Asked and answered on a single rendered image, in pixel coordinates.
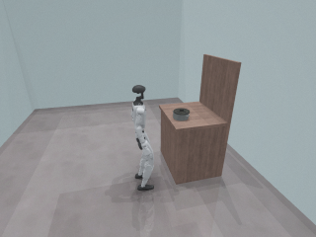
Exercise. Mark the robot right foot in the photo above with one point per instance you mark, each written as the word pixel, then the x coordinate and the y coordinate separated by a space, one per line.
pixel 146 188

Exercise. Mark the lid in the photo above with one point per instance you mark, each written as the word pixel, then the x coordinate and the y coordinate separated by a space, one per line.
pixel 181 113

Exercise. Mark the pot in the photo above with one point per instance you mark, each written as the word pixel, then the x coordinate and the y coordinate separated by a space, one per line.
pixel 180 117

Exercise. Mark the robot right upper arm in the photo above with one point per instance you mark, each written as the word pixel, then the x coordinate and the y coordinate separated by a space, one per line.
pixel 139 117

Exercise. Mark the right robot hand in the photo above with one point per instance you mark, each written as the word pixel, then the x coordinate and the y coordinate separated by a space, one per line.
pixel 147 152

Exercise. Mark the robot right forearm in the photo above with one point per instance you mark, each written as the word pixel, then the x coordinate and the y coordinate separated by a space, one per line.
pixel 140 136

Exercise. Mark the left robot shin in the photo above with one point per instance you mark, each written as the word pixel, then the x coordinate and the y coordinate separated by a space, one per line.
pixel 141 164

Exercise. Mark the table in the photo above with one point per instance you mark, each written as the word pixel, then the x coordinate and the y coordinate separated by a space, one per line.
pixel 194 149

